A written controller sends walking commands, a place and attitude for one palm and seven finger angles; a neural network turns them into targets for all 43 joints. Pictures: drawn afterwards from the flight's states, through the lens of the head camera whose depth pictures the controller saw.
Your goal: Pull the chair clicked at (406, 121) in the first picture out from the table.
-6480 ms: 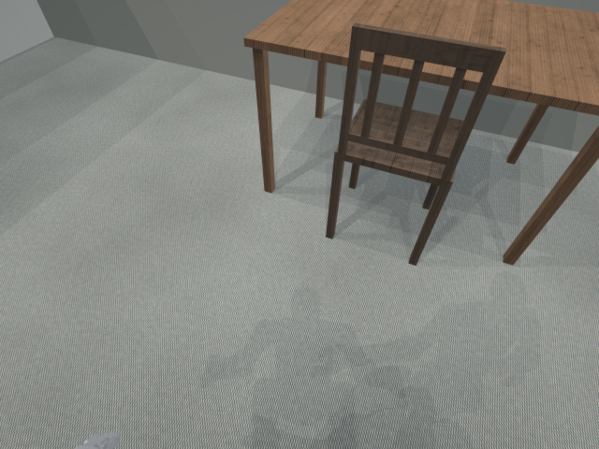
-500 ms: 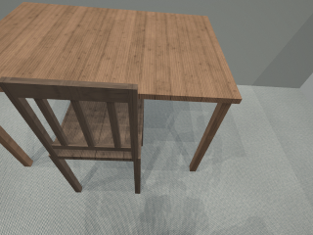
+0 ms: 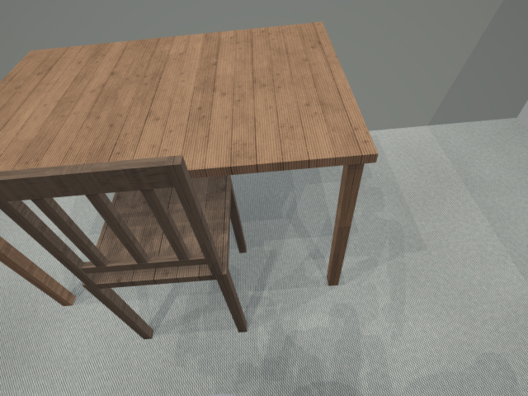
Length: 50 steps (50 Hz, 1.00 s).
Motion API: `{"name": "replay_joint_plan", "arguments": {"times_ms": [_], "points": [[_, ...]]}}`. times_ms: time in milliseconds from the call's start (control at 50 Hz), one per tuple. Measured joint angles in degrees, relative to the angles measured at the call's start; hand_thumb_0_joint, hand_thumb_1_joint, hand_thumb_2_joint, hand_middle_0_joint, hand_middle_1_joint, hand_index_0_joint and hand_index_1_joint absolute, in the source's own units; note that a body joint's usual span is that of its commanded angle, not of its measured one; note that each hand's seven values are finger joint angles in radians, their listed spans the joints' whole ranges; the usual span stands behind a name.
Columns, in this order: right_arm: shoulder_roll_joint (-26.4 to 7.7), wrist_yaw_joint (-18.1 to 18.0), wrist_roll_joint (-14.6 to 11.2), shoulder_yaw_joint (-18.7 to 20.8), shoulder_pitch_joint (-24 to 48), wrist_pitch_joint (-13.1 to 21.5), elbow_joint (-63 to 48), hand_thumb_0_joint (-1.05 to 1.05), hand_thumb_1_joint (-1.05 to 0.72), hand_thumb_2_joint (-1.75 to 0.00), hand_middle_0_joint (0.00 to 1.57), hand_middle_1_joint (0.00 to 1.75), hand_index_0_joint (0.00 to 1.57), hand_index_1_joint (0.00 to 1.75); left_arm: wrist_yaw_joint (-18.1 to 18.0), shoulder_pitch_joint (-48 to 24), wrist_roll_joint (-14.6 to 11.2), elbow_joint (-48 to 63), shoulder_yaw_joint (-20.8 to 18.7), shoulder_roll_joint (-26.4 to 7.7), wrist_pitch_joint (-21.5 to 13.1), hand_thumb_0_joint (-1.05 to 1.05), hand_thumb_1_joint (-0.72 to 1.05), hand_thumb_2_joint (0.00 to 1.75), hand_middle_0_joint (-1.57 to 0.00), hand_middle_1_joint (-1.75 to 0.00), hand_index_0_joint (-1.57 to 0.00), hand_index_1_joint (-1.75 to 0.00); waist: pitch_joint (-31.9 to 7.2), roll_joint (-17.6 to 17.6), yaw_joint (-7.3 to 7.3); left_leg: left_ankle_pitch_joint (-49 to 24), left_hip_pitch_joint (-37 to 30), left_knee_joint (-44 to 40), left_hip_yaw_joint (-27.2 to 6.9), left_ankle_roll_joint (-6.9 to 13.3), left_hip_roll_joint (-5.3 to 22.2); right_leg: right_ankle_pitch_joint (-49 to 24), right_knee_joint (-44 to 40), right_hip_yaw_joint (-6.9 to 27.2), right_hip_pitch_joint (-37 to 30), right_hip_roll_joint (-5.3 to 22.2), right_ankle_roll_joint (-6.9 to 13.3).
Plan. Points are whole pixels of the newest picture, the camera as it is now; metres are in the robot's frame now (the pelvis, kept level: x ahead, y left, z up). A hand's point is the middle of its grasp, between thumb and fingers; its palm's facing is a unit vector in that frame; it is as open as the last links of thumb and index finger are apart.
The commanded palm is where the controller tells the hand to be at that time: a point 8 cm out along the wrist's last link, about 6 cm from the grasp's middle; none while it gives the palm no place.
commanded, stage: come to a stop and stand still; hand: left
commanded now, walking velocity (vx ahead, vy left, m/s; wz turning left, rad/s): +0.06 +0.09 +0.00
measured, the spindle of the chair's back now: (121, 230) +0.46 +0.36 -0.09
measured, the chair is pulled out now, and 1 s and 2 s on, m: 0.00 0.00 0.00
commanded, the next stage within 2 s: look again from close up in 0.58 s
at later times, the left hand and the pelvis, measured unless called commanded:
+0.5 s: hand out of the picture -0.04 +0.23 -0.18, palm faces +0.06 -0.98 -0.19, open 7.4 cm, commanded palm none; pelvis -0.03 +0.06 +0.00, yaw +0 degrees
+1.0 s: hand out of the picture -0.02 +0.23 -0.17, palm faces +0.01 -0.97 -0.23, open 7.3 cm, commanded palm none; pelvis -0.03 +0.05 +0.00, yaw +0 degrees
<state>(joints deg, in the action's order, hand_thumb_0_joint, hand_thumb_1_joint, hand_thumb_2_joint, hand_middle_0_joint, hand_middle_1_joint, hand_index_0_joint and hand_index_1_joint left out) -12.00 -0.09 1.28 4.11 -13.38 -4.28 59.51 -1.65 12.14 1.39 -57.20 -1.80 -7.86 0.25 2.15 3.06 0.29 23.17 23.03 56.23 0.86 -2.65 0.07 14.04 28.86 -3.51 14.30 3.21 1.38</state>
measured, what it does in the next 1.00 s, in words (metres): steps on the spot: left foot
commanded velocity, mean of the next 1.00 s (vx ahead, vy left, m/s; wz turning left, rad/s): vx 0.01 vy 0.01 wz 0.00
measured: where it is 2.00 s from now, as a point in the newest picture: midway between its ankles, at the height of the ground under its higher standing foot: outside the picture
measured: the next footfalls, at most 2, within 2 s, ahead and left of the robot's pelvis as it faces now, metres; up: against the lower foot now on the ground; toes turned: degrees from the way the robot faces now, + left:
left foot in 0.26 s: -0.02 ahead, +0.17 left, +0.00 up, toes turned +3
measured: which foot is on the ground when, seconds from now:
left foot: up 0.00-0.24, down 0.26-1.00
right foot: down 0.00-1.00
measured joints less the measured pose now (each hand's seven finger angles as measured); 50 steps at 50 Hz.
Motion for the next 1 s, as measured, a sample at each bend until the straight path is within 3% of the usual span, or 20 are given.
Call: {"name": "replay_joint_plan", "arguments": {"times_ms": [100,180,260,380,440,540,700,820,1000], "points": [[-0.3,0.2,0.1,-0.1,-1.1,-0.2,0.2,0.0,-0.91,-0.89,0.19,0.3,0.19,0.3,-0.1,0.2,0.2,0.5,-0.4,-0.4,-0.2,0.01,0.92,0.9,-0.2,-0.3,-0.21,-0.3,0.1,-1.0,-0.94,0.0,-2.4,-2.9,-0.1,-0.7,0.7,-1.8,-1.9,-0.3,0.5,0.9,-0.3],[-0.1,0.1,-0.2,-0.6,-0.7,0.6,0.0,0.0,-0.91,-0.89,0.19,0.3,0.19,0.3,0.3,1.2,0.5,-0.1,-0.7,-1.3,0.0,0.01,0.91,0.9,-0.2,-0.3,-0.21,-0.3,0.0,-2.1,-2.04,1.1,-6.7,-13.5,0.4,-0.1,1.2,-3.0,-2.5,0.1,1.4,1.3,-1.1],[0.0,-0.2,-0.4,-1.5,-0.7,2.5,-0.6,0.0,-0.91,-0.89,0.19,0.3,0.19,0.3,0.4,2.6,-0.1,-1.9,-1.0,-2.1,1.0,0.01,0.91,0.9,-0.2,-0.3,-0.21,-0.3,-0.9,-2.1,-2.05,-5.0,-13.2,-29.0,0.7,1.1,2.1,-2.8,-0.3,-0.3,3.2,0.4,-2.6],[3.5,-1.6,0.0,-3.2,-1.5,3.5,1.2,0.0,-0.92,-0.89,0.19,0.3,0.2,0.3,0.4,3.4,-0.3,-5.5,-0.7,-3.7,2.4,0.01,0.91,0.9,-0.2,-0.3,-0.2,-0.3,-2.0,-5.6,-1.96,-6.6,-14.9,-31.0,1.2,2.8,0.3,3.2,3.0,1.4,2.5,1.0,-3.1],[3.9,-2.1,-0.2,-3.5,-1.8,3.8,2.2,0.0,-0.94,-0.89,0.2,0.3,0.2,0.3,0.6,3.7,-0.4,-6.6,-0.1,-3.5,1.7,0.01,0.91,0.9,-0.2,-0.3,-0.2,-0.3,-2.1,-6.3,-2.08,-7.1,-15.5,-31.9,1.8,3.2,-0.9,1.0,0.8,1.8,0.0,1.0,-3.0],[3.1,-2.0,-0.7,-3.5,-1.5,4.0,3.9,0.01,-0.94,-0.89,0.2,0.3,0.2,0.3,0.5,3.8,-0.6,-8.7,1.2,-1.2,0.4,0.01,0.91,0.9,-0.2,-0.3,-0.2,-0.3,-1.2,-3.6,-1.42,-7.0,-16.2,-32.1,1.8,3.3,-0.3,-1.7,-3.3,1.6,-2.5,0.1,-3.4],[4.2,-1.4,-0.8,-4.3,-3.3,4.6,5.4,0.0,-0.92,-0.89,0.2,0.3,0.2,0.3,-0.3,3.6,-0.6,-9.6,2.1,0.4,-0.4,0.01,0.91,0.9,-0.2,-0.3,-0.2,-0.3,-1.1,-3.1,-0.56,-7.7,-16.1,-32.8,1.9,3.2,0.2,-2.8,-5.1,1.6,-2.9,-0.3,-3.3],[4.1,-0.6,-0.3,-4.7,-5.4,5.2,1.7,0.0,-0.91,-0.89,0.2,0.3,0.2,0.3,-0.2,4.5,-0.4,-7.2,2.7,-0.1,-1.2,0.01,0.92,0.9,-0.2,-0.3,-0.2,-0.3,-0.6,-2.2,0.1,-4.9,-12.7,-27.1,1.8,3.5,0.0,-0.1,0.4,1.7,0.4,0.0,-3.1],[3.5,-1.0,-0.3,-5.1,-5.4,5.5,1.9,0.01,-0.92,-0.89,0.2,0.3,0.2,0.3,0.1,3.9,-0.7,-6.3,2.4,-1.2,-1.2,0.01,0.91,0.9,-0.2,-0.3,-0.2,-0.3,-1.2,-1.3,-0.06,-5.0,-14.8,-28.7,2.0,3.2,-0.1,0.8,0.8,1.8,-0.6,0.1,-2.9]]}}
